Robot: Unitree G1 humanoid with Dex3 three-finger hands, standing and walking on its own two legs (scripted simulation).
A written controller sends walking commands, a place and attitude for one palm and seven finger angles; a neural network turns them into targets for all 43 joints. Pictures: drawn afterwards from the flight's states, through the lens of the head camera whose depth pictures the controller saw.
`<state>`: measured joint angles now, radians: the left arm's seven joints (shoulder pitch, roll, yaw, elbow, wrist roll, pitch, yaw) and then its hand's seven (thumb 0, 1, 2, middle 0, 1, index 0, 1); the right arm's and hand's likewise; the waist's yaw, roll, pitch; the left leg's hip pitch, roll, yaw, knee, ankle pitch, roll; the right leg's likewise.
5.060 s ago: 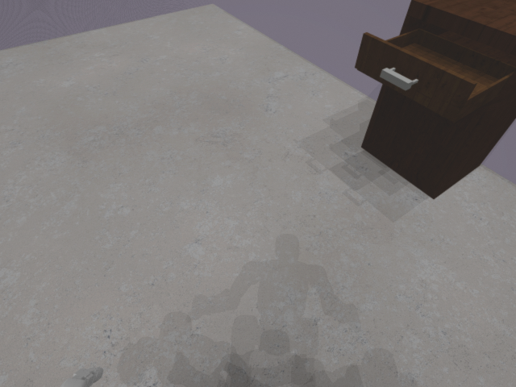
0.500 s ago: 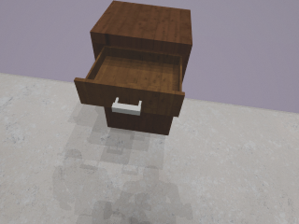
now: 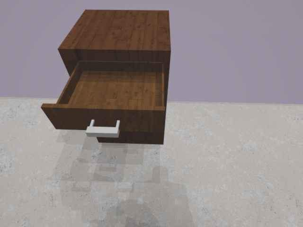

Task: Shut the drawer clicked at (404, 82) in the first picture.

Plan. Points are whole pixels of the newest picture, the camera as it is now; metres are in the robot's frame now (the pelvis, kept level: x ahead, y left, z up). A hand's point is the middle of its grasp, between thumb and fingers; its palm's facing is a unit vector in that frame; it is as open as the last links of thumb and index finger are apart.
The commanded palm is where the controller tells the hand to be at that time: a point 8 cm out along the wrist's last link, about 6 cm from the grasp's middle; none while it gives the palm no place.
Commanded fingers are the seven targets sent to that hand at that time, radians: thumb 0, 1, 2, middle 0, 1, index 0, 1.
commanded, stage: take the last steps up to it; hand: left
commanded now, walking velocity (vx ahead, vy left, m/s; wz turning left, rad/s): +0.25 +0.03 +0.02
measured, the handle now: (104, 127) +0.48 +0.20 -0.09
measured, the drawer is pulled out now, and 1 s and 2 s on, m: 0.30 0.30 0.30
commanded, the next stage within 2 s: come to a stop and stand still in 0.26 s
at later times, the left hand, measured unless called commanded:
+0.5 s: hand out of the picture +0.11 +0.22 -0.18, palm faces +0.09 -0.99 -0.14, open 7.4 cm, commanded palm none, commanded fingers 0.00 0.90 0.90 -0.20 -0.30 -0.20 -0.30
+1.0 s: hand (98, 209) +0.21 +0.18 -0.17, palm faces -0.02 -0.96 -0.26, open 7.3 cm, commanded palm none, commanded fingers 0.00 0.90 0.90 -0.20 -0.30 -0.20 -0.30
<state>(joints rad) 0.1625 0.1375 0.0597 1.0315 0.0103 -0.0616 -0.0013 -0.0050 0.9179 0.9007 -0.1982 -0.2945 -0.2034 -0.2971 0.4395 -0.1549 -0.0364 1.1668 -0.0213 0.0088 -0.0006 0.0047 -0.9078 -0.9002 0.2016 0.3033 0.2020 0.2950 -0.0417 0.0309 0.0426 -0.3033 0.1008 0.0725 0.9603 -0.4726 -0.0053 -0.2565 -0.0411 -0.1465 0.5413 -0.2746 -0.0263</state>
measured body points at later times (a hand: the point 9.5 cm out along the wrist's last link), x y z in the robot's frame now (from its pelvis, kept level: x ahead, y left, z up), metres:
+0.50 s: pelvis +0.14 +0.05 +0.00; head +0.16 +0.08 +0.45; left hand +0.10 +0.27 -0.17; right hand +0.22 -0.18 -0.13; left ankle +0.20 +0.12 -0.73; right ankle +0.09 -0.09 -0.67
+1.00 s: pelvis +0.15 +0.00 -0.01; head +0.15 -0.02 +0.44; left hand +0.21 +0.23 -0.15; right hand +0.15 -0.23 -0.18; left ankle +0.20 +0.12 -0.73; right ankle +0.12 -0.13 -0.73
